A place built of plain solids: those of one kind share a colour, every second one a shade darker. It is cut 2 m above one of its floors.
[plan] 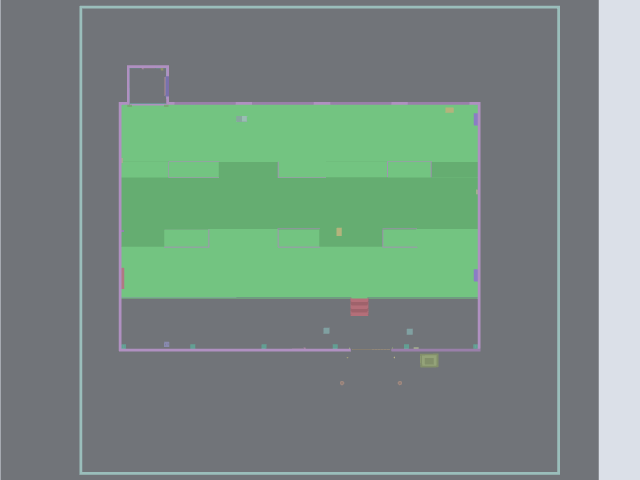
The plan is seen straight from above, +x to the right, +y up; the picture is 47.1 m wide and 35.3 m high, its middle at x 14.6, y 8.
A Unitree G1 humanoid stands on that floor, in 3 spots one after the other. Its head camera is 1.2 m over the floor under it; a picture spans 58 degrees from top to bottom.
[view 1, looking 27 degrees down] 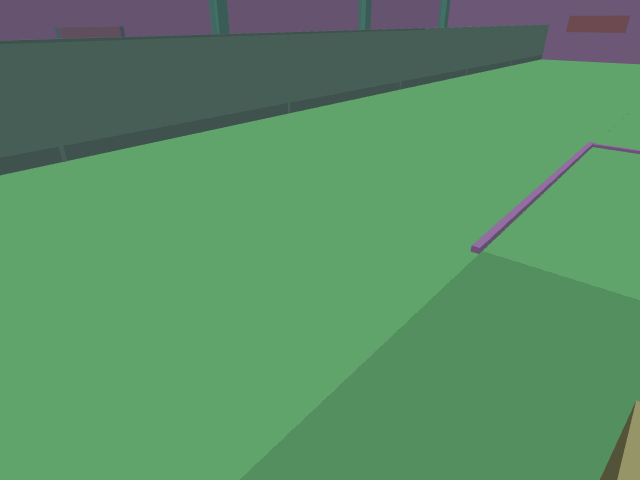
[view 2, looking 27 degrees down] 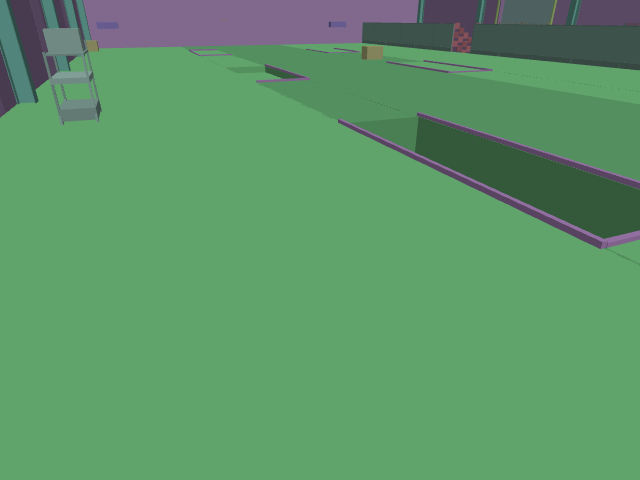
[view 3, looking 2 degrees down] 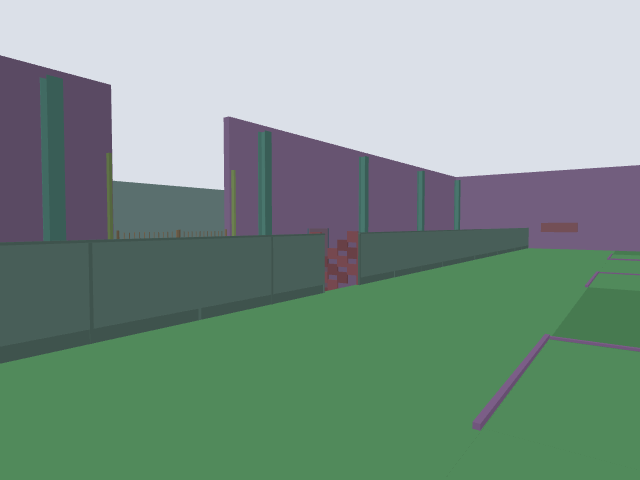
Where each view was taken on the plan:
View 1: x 16.85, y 8.20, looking -140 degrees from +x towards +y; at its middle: raised_floor_bank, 2.64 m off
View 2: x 2.00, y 16.15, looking -22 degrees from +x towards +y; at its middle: raised_floor_bank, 2.64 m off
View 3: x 24.30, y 8.20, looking -144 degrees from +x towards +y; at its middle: deck_rail_railpanel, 7.49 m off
